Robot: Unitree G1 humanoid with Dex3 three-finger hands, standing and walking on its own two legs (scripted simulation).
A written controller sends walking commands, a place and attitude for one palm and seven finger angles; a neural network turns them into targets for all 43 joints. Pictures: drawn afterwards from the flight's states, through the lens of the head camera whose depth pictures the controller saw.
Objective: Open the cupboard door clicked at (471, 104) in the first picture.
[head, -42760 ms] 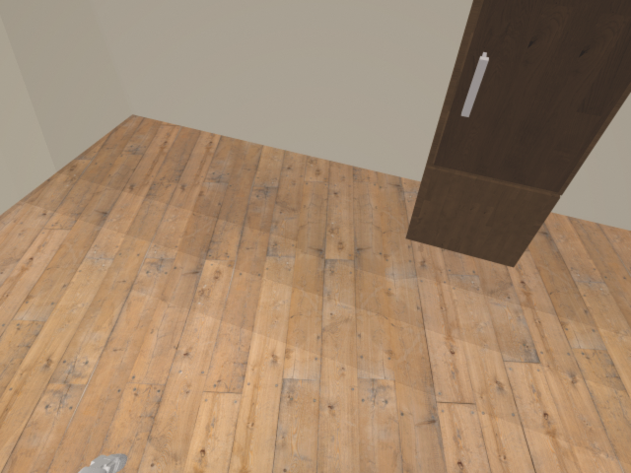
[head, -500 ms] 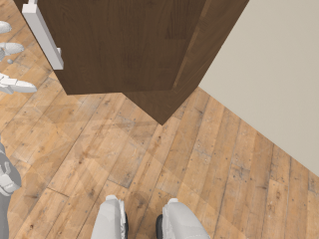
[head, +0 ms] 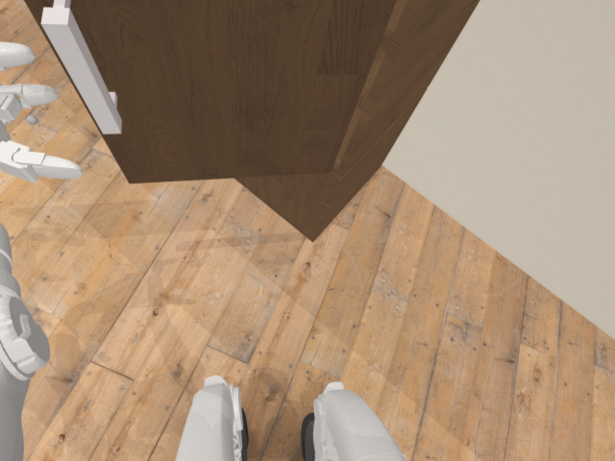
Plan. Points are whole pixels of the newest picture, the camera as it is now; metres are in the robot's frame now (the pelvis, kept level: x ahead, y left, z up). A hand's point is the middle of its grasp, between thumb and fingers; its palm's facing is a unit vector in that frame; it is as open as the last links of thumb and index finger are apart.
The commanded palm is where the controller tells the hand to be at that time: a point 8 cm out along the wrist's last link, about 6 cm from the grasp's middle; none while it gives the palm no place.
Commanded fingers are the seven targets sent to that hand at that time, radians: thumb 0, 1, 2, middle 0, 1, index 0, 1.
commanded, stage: slide the fingers in behind the handle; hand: left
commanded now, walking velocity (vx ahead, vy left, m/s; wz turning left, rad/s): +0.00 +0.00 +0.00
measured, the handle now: (90, 68) +0.57 +0.24 +0.07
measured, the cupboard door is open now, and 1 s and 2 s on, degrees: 48 48 48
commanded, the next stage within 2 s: close the thumb around the handle in 1.28 s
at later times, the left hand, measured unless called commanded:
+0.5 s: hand (74, 120) +0.50 +0.25 +0.06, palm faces +0.13 -0.99 -0.02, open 14.0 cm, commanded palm +0.48 +0.27 +0.06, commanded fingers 0.00 -0.50 0.30 -0.30 -1.20 -0.30 -1.20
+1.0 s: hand (79, 125) +0.49 +0.24 +0.06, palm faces +0.16 -0.99 -0.02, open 14.3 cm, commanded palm +0.48 +0.25 +0.06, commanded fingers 0.00 -0.50 0.30 -0.30 -1.20 -0.30 -1.20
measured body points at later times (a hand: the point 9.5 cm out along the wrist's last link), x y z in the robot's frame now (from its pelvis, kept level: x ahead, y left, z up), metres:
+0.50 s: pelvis +0.00 -0.01 +0.01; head +0.15 +0.03 +0.43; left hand +0.48 +0.30 +0.07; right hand +0.03 -0.27 -0.10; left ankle +0.04 +0.09 -0.63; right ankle +0.00 -0.12 -0.63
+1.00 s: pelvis +0.01 -0.02 +0.01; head +0.15 +0.02 +0.43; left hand +0.48 +0.29 +0.07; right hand +0.04 -0.28 -0.10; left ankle +0.04 +0.09 -0.63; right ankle +0.00 -0.12 -0.63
